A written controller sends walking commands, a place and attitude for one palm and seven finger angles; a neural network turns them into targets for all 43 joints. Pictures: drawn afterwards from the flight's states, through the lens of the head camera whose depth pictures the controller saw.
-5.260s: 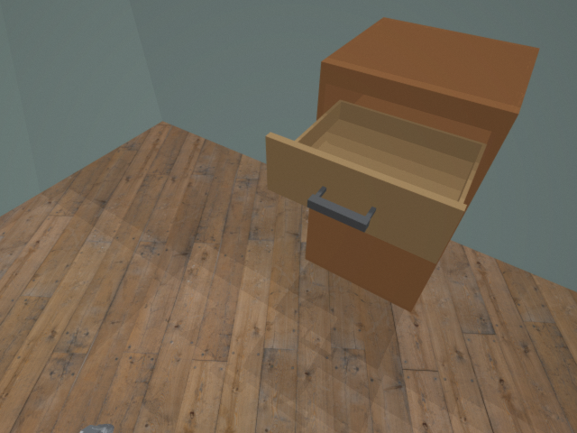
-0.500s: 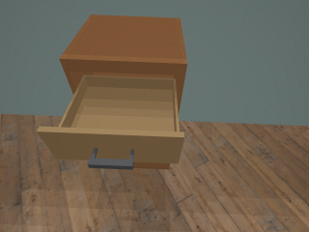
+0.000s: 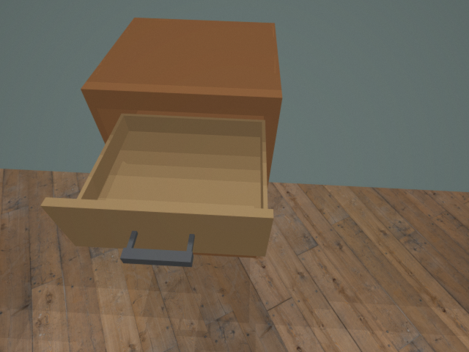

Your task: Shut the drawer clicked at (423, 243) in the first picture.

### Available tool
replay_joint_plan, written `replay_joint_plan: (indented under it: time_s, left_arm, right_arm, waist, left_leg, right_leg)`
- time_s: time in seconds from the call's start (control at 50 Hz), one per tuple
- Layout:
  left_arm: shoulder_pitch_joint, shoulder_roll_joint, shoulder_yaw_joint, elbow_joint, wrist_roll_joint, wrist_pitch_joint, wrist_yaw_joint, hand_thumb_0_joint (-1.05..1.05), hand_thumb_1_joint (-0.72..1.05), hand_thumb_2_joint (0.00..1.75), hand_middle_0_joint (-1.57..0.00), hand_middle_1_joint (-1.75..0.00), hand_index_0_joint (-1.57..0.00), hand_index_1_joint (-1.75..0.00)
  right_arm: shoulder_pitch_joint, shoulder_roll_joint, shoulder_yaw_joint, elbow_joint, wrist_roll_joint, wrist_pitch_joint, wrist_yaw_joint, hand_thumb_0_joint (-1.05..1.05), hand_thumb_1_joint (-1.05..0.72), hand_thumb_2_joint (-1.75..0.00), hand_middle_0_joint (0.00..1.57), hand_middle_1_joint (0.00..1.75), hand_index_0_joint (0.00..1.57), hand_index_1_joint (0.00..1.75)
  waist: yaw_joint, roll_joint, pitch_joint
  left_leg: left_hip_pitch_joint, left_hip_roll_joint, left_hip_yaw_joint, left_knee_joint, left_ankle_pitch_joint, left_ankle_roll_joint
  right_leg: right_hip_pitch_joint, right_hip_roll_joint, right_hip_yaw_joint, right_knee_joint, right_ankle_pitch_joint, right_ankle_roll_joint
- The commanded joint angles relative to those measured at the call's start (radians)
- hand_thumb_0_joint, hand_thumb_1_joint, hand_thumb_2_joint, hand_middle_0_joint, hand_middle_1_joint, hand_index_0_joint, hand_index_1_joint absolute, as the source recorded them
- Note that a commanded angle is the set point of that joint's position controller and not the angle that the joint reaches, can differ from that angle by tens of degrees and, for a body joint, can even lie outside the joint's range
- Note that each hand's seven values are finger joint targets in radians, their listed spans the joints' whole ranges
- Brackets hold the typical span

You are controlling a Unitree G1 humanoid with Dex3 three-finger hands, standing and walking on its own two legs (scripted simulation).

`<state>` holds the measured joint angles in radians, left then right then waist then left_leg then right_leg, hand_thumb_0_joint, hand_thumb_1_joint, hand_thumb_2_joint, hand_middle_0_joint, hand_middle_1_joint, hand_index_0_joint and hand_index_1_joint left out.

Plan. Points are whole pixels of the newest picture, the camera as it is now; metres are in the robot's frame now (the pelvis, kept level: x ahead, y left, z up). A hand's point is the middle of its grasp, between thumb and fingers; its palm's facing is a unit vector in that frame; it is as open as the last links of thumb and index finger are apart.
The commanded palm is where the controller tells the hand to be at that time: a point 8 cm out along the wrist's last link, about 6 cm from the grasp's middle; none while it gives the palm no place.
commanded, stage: come to a stop and stand still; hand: left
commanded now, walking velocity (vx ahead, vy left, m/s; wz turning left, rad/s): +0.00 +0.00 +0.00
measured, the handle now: (160, 247) +0.31 +0.17 -0.05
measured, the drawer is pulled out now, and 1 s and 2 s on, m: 0.30 0.30 0.30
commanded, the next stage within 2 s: look again from close up in 0.34 s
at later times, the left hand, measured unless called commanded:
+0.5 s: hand out of the picture -0.02 +0.14 -0.18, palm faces +0.04 -0.98 -0.18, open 7.4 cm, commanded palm none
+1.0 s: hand out of the picture +0.07 +0.19 -0.17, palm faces +0.02 -0.96 -0.27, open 7.4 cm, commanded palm none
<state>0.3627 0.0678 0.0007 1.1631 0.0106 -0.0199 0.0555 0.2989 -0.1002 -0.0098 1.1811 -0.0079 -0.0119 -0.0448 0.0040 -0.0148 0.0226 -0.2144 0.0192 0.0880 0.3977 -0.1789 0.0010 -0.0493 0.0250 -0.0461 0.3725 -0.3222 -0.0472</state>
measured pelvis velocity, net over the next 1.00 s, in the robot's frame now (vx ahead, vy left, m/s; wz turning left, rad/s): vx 0.01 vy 0.00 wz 0.01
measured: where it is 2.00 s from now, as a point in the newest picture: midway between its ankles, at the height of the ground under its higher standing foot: outside the picture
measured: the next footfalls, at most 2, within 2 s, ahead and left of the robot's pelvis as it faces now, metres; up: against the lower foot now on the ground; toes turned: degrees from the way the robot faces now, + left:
none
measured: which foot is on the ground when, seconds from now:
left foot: down 0.00-1.00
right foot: down 0.00-1.00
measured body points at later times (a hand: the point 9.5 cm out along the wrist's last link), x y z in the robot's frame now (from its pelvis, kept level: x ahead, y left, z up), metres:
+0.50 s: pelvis +0.02 -0.01 -0.01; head +0.04 -0.02 +0.44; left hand -0.02 +0.19 -0.16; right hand +0.02 -0.23 -0.17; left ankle +0.02 +0.12 -0.74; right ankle -0.08 -0.08 -0.74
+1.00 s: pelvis +0.01 +0.00 -0.01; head +0.04 -0.01 +0.44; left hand +0.07 +0.24 -0.15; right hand +0.08 -0.23 -0.17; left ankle +0.02 +0.12 -0.74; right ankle -0.08 -0.08 -0.74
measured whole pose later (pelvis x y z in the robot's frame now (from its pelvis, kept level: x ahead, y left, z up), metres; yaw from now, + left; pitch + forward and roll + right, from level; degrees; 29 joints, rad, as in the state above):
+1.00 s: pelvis +0.01 +0.00 -0.01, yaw +0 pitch +0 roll +1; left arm 0.21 0.18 0.00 0.99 0.01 0.00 0.05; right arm 0.16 -0.20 -0.01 1.05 -0.02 0.01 -0.01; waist 0.00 0.02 0.07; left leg -0.25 0.01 0.08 0.53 -0.27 0.01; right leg -0.08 0.01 -0.05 0.50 -0.42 -0.04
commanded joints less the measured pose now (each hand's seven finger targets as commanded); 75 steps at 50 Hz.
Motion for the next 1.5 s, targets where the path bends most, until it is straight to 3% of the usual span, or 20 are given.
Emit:
replay_joint_plan:
  time_s: [0.0, 0.4, 0.42, 0.44, 0.5, 0.56, 0.72, 1.02, 1.04, 1.06, 1.08, 1.1, 1.12, 1.14, 1.16, 1.2, 1.28, 1.34, 1.38, 1.48]
  left_arm:
    - [0.117, 0.086, 0.009, 0.002, 0.002, -0.007, 0.005, 0.00, 0.90, 0.90, -0.20, -0.30, -0.20, -0.30]
    - [0.107, 0.116, 0.012, 0.001, 0.000, 0.000, 0.005, 0.00, 0.90, 0.90, -0.20, -0.30, -0.20, -0.30]
    - [0.013, 0.286, 0.000, -0.115, -0.005, -0.017, -0.001, 0.00, 0.90, 0.90, -0.20, -0.30, -0.20, -0.30]
    - [0.034, 0.190, 0.008, -0.129, -0.001, -0.014, -0.003, 0.00, 0.90, 0.90, -0.20, -0.30, -0.20, -0.30]
    - [0.040, 0.183, 0.006, -0.128, -0.001, -0.032, 0.003, 0.00, 0.90, 0.90, -0.20, -0.30, -0.20, -0.30]
    - [0.029, 0.198, 0.012, -0.141, -0.004, -0.028, 0.010, 0.00, 0.90, 0.90, -0.20, -0.30, -0.20, -0.30]
    - [-0.040, 0.230, 0.022, -0.186, -0.004, -0.002, 0.011, 0.00, 0.90, 0.90, -0.20, -0.30, -0.20, -0.30]
    - [-0.089, 0.248, 0.017, -0.209, 0.000, 0.006, 0.002, 0.00, 0.90, 0.90, -0.20, -0.30, -0.20, -0.30]
    - [-0.084, 0.243, 0.017, -0.206, 0.000, 0.005, 0.002, 0.00, 0.90, 0.90, -0.20, -0.30, -0.20, -0.30]
    - [0.023, 0.239, 0.021, -0.180, 0.017, -0.032, 0.031, 0.00, 0.90, 0.90, -0.20, -0.30, -0.20, -0.30]
    - [-0.703, 0.533, 0.278, -1.647, -0.142, -0.243, 0.021, 0.00, 0.90, 0.90, -0.22, -0.32, -0.22, -0.32]
    - [-0.104, 0.422, 0.199, -1.387, -0.071, -0.205, 0.038, 0.00, 0.90, 0.90, -0.24, -0.34, -0.24, -0.34]
    - [0.181, 0.166, 0.054, -1.250, -0.134, -0.088, 0.072, 0.00, 0.90, 0.90, -0.26, -0.37, -0.26, -0.37]
    - [0.179, 0.047, 0.012, -1.118, -0.133, -0.058, 0.051, 0.00, 0.90, 0.90, -0.28, -0.39, -0.28, -0.39]
    - [0.086, 0.067, 0.030, -1.151, -0.147, -0.086, 0.012, 0.00, 0.90, 0.90, -0.30, -0.41, -0.30, -0.41]
    - [0.207, 0.095, 0.103, -1.034, -0.175, -0.198, -0.079, 0.00, 0.90, 0.90, -0.34, -0.45, -0.34, -0.45]
    - [0.336, 0.172, 0.197, -1.155, -0.230, -0.495, -0.271, 0.00, 0.90, 0.90, -0.42, -0.54, -0.42, -0.54]
    - [0.168, 0.192, 0.172, -1.299, -0.258, -0.658, -0.341, 0.00, 0.90, 0.90, -0.48, -0.60, -0.48, -0.60]
    - [0.128, 0.215, 0.210, -1.321, -0.290, -0.713, -0.373, 0.00, 0.90, 0.90, -0.52, -0.65, -0.52, -0.65]
    - [-0.034, 0.222, 0.131, -1.374, -0.306, -0.591, -0.376, 0.00, 0.90, 0.90, -0.62, -0.75, -0.62, -0.75]
  right_arm:
    - [0.075, -0.061, -0.003, -0.012, 0.001, -0.006, -0.005, 0.00, -0.90, -0.90, 0.20, 0.30, 0.20, 0.30]
    - [0.036, -0.088, 0.006, -0.023, 0.000, 0.001, -0.010, 0.00, -0.90, -0.90, 0.20, 0.30, 0.20, 0.30]
    - [-0.048, -0.157, -0.011, -0.136, -0.020, 0.006, 0.017, 0.00, -0.90, -0.90, 0.20, 0.30, 0.20, 0.30]
    - [-0.012, -0.138, -0.025, -0.140, -0.021, -0.014, 0.014, 0.00, -0.90, -0.90, 0.20, 0.30, 0.20, 0.30]
    - [-0.032, -0.110, -0.016, -0.160, -0.008, -0.016, 0.021, 0.00, -0.90, -0.90, 0.20, 0.30, 0.20, 0.30]
    - [-0.035, -0.133, -0.016, -0.168, -0.007, -0.010, 0.023, 0.00, -0.90, -0.90, 0.20, 0.30, 0.20, 0.30]
    - [-0.066, -0.183, -0.021, -0.166, -0.007, 0.010, 0.024, 0.00, -0.90, -0.90, 0.20, 0.30, 0.20, 0.30]
    - [-0.090, -0.212, -0.016, -0.161, -0.008, 0.009, 0.030, 0.00, -0.90, -0.90, 0.20, 0.30, 0.20, 0.30]
    - [-0.084, -0.212, -0.015, -0.157, -0.008, 0.007, 0.029, 0.00, -0.90, -0.90, 0.20, 0.30, 0.20, 0.30]
    - [-0.123, -0.219, -0.026, -0.229, 0.000, -0.008, 0.023, 0.00, -0.90, -0.90, 0.20, 0.30, 0.20, 0.30]
    - [-0.061, -0.345, -0.072, -0.501, 0.029, -0.161, -0.004, 0.00, -0.90, -0.90, 0.20, 0.30, 0.20, 0.30]
    - [-0.084, -0.279, -0.037, -0.481, 0.013, -0.285, -0.047, 0.00, -0.90, -0.90, 0.20, 0.30, 0.20, 0.30]
    - [-0.119, -0.235, -0.030, -0.454, 0.033, -0.321, -0.039, 0.00, -0.90, -0.90, 0.20, 0.30, 0.20, 0.30]
    - [-0.074, -0.222, -0.058, -0.413, 0.044, -0.311, -0.025, 0.00, -0.90, -0.90, 0.20, 0.30, 0.20, 0.30]
    - [-0.103, -0.246, -0.086, -0.470, 0.028, -0.298, -0.005, 0.00, -0.90, -0.90, 0.20, 0.30, 0.20, 0.30]
    - [-0.141, -0.264, -0.100, -0.541, 0.016, -0.280, 0.005, 0.00, -0.90, -0.90, 0.20, 0.30, 0.20, 0.30]
    - [-0.191, -0.253, -0.089, -0.649, 0.004, -0.281, 0.034, 0.00, -0.90, -0.90, 0.20, 0.30, 0.20, 0.30]
    - [-0.210, -0.234, -0.087, -0.692, 0.010, -0.297, 0.038, 0.00, -0.90, -0.90, 0.20, 0.30, 0.20, 0.30]
    - [-0.200, -0.232, -0.087, -0.705, 0.014, -0.295, 0.029, 0.00, -0.90, -0.90, 0.20, 0.30, 0.20, 0.30]
    - [-0.189, -0.250, -0.057, -0.789, 0.050, -0.270, -0.012, 0.00, -0.90, -0.90, 0.20, 0.30, 0.20, 0.30]
  waist:
    - [-0.007, 0.001, 0.048]
    - [0.001, -0.007, 0.062]
    - [-0.042, 0.138, 0.155]
    - [-0.010, 0.183, 0.108]
    - [-0.006, -0.031, -0.018]
    - [-0.009, -0.099, -0.034]
    - [-0.013, 0.002, 0.011]
    - [-0.007, 0.018, 0.009]
    - [-0.007, 0.025, -0.007]
    - [0.013, -0.148, -0.028]
    - [-0.052, 0.033, -0.553]
    - [-0.004, 0.407, -0.570]
    - [-0.020, 0.397, -0.419]
    - [-0.055, 0.121, -0.221]
    - [-0.052, -0.024, -0.067]
    - [-0.030, -0.225, -0.028]
    - [0.041, -0.091, -0.325]
    - [0.013, 0.053, -0.326]
    - [-0.008, 0.034, -0.346]
    - [-0.052, 0.007, -0.253]
  left_leg:
    - [0.106, 0.090, -0.099, -0.021, 0.202, 0.025]
    - [0.111, 0.084, -0.084, 0.002, 0.224, 0.022]
    - [0.112, 0.013, -0.121, 0.041, 0.249, 0.044]
    - [0.066, 0.088, -0.120, 0.058, 0.159, 0.042]
    - [0.042, 0.058, -0.105, 0.141, 0.150, 0.035]
    - [0.015, 0.043, -0.078, 0.150, 0.124, 0.033]
    - [0.070, 0.065, -0.080, 0.144, 0.224, 0.043]
    - [0.101, 0.087, -0.126, 0.061, 0.205, 0.051]
    - [0.109, 0.089, -0.129, 0.060, 0.216, 0.052]
    - [0.045, 0.093, -0.067, 0.313, 0.314, 0.035]
    - [0.228, -0.029, -0.073, 0.137, 0.478, 0.055]
    - [0.519, 0.031, -0.138, 0.033, 0.745, 0.073]
    - [0.485, 0.049, -0.172, -0.034, 0.828, 0.050]
    - [0.340, 0.069, -0.153, 0.011, 0.722, 0.038]
    - [0.143, 0.064, -0.151, 0.111, 0.517, 0.029]
    - [-0.163, 0.010, -0.114, 0.269, 0.106, 0.014]
    - [-0.326, -0.039, -0.067, 0.467, 0.196, 0.011]
    - [-0.408, -0.028, -0.079, 0.545, 0.030, 0.012]
    - [-0.449, -0.018, -0.095, 0.610, -0.003, 0.018]
    - [-0.561, -0.008, -0.094, 0.640, -0.256, 0.036]
  right_leg:
    - [-0.127, -0.140, 0.100, -0.075, 0.342, 0.019]
    - [-0.078, -0.146, 0.087, -0.074, 0.480, 0.035]
    - [-0.277, -0.096, 0.092, 0.024, 0.342, 0.006]
    - [-0.273, -0.116, 0.114, 0.015, 0.096, -0.006]
    - [-0.131, -0.149, 0.144, 0.003, 0.476, -0.005]
    - [-0.071, -0.162, 0.124, 0.055, 0.666, 0.004]
    - [-0.136, -0.138, 0.092, 0.080, 0.517, 0.013]
    - [-0.153, -0.134, 0.089, 0.045, 0.277, 0.020]
    - [-0.149, -0.134, 0.088, 0.046, 0.270, 0.020]
    - [-0.152, -0.174, 0.171, 0.016, 0.847, 0.091]
    - [-0.092, -0.093, 0.032, 0.194, 0.955, 0.005]
    - [-0.206, -0.020, -0.015, 0.383, 0.627, 0.019]
    - [-0.363, 0.013, -0.061, 0.446, 0.092, 0.029]
    - [-0.453, -0.002, -0.051, 0.432, 0.019, 0.037]
    - [-0.526, -0.019, -0.054, 0.334, -0.008, 0.039]
    - [-0.504, -0.020, -0.059, 0.224, 0.126, 0.036]
    - [-0.455, -0.057, 0.007, 0.481, 0.600, 0.064]
    - [-0.617, -0.040, 0.066, 0.528, 0.274, 0.053]
    - [-0.678, -0.035, 0.086, 0.550, 0.173, 0.048]
    - [-0.747, -0.055, 0.193, 0.399, -0.324, 0.058]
